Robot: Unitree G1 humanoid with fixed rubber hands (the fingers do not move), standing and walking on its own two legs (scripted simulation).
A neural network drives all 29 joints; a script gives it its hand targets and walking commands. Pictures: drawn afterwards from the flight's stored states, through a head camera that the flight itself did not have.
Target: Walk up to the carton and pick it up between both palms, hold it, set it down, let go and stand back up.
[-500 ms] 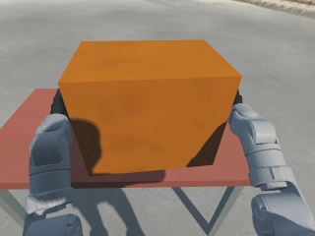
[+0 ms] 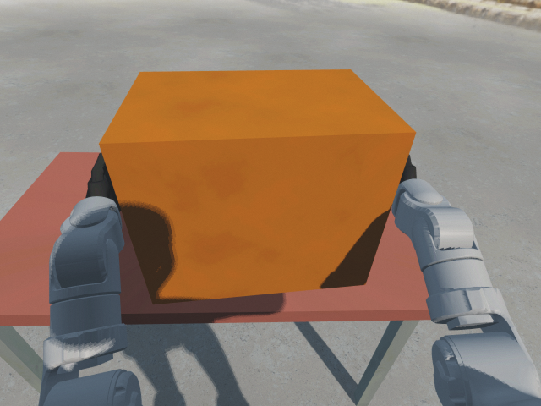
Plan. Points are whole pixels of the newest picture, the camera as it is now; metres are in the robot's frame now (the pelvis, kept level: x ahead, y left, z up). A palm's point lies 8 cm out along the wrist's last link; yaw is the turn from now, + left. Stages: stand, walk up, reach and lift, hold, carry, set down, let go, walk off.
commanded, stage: hold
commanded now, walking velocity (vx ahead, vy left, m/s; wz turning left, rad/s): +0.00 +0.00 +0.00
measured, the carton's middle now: (256, 181) +0.39 +0.01 +0.18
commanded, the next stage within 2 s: set down in 0.42 s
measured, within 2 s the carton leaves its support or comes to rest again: neither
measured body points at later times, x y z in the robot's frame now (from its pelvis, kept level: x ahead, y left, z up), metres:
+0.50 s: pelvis +0.00 +0.00 +0.00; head -0.05 +0.02 +0.45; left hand +0.36 +0.22 +0.19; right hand +0.38 -0.20 +0.19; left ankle +0.03 +0.11 -0.75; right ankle +0.01 -0.11 -0.75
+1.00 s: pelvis +0.01 +0.00 +0.00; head -0.03 +0.01 +0.45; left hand +0.38 +0.23 +0.15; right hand +0.40 -0.19 +0.15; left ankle +0.03 +0.11 -0.75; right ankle +0.01 -0.11 -0.75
